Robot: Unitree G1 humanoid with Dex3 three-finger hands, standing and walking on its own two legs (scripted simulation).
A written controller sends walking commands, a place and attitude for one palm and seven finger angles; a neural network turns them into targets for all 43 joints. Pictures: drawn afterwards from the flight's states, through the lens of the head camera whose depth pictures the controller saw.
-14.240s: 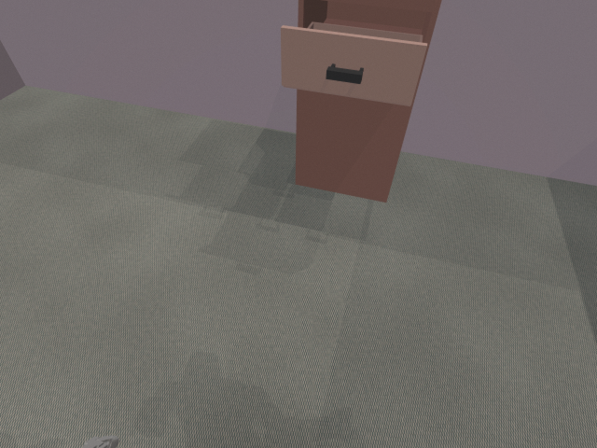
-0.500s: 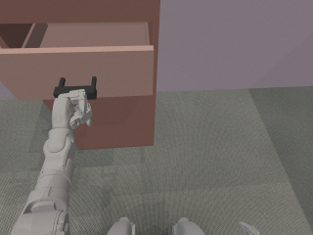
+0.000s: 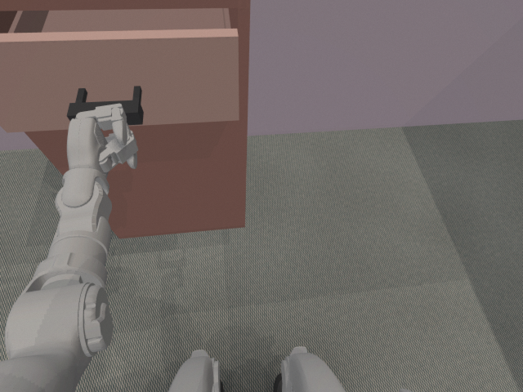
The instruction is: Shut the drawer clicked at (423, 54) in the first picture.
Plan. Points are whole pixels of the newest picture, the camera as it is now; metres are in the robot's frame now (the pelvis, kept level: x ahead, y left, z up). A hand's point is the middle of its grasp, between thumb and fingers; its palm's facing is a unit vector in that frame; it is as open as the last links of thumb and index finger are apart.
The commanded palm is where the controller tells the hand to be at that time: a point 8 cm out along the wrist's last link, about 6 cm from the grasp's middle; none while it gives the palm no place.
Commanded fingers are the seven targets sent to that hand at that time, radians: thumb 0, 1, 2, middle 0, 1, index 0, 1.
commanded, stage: push the drawer shut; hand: left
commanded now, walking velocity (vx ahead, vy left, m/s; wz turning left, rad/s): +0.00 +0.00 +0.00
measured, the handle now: (108, 103) +0.56 +0.22 +0.07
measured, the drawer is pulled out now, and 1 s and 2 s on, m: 0.07 0.00 0.00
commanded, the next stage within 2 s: pull the fist back off the drawer in 0.92 s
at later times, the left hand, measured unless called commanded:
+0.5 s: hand (134, 113) +0.53 +0.18 +0.07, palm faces +0.08 -1.00 -0.03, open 3.3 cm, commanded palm +0.52 +0.22 +0.07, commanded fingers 0.00 0.90 0.90 -1.40 -1.60 -1.40 -1.60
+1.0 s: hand (126, 107) +0.55 +0.19 +0.07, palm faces +0.08 -1.00 -0.04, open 3.0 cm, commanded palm +0.58 +0.22 +0.07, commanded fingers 0.00 0.90 0.90 -1.40 -1.60 -1.40 -1.60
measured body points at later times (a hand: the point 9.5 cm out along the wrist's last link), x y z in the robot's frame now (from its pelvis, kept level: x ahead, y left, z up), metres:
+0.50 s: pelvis +0.01 +0.01 +0.00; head +0.14 +0.02 +0.42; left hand +0.52 +0.23 +0.07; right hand -0.01 -0.26 -0.11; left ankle +0.02 +0.11 -0.67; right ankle +0.02 -0.11 -0.67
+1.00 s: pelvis -0.01 +0.01 -0.02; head +0.14 +0.04 +0.40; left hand +0.54 +0.25 +0.07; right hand -0.03 -0.25 -0.12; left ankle +0.02 +0.11 -0.67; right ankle +0.02 -0.11 -0.67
